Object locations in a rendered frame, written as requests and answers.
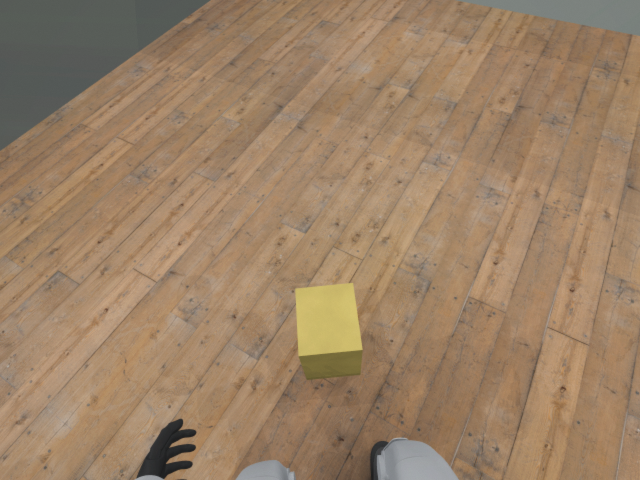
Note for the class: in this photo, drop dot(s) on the carton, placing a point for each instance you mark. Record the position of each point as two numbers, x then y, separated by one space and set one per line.
329 340

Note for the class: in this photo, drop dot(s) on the robot right shin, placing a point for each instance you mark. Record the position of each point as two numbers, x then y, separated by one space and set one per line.
395 439

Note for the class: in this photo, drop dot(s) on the robot left thigh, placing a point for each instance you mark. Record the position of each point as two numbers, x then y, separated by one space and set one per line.
266 470

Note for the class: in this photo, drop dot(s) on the robot left hand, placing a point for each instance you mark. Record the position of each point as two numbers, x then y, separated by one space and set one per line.
160 453

